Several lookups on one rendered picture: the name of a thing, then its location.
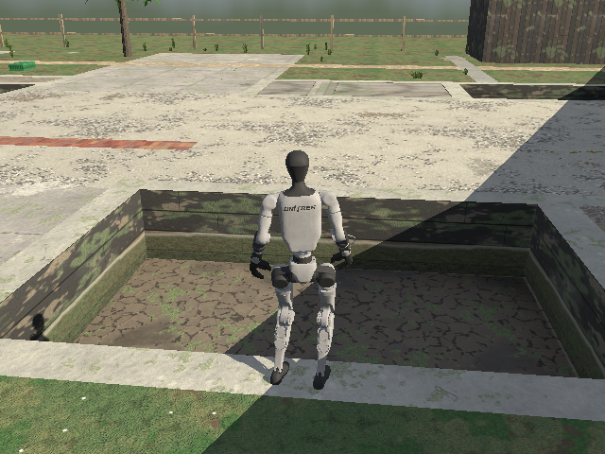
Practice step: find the robot right forearm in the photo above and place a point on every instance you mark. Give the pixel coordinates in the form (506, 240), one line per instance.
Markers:
(343, 246)

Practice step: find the robot right hand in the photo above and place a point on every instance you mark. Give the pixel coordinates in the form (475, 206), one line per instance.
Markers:
(338, 257)

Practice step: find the robot left forearm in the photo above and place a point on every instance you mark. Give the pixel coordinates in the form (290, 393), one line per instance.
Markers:
(257, 251)

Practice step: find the robot left upper arm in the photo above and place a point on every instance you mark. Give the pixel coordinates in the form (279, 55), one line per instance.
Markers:
(270, 201)

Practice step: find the robot right upper arm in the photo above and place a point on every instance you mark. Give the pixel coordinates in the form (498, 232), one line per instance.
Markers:
(329, 198)

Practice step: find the robot left hand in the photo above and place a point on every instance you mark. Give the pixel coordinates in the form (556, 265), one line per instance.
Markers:
(264, 265)

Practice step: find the humanoid robot torso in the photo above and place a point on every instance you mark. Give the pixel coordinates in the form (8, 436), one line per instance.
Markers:
(300, 219)

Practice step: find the robot right thigh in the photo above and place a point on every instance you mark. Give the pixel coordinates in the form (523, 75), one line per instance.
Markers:
(326, 278)

